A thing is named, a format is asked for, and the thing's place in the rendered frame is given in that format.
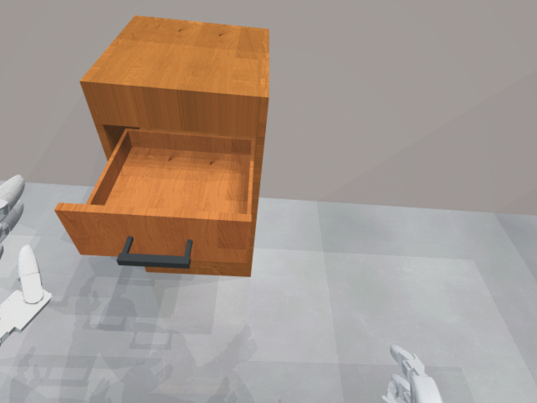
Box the drawer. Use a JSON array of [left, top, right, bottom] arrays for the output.
[[55, 128, 255, 263]]

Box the left robot hand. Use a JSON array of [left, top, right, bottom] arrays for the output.
[[0, 175, 52, 347]]

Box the handle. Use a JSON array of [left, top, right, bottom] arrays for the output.
[[117, 236, 193, 269]]

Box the cabinet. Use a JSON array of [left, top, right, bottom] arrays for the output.
[[80, 15, 269, 277]]

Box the right robot hand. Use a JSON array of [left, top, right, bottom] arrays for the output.
[[382, 344, 443, 403]]

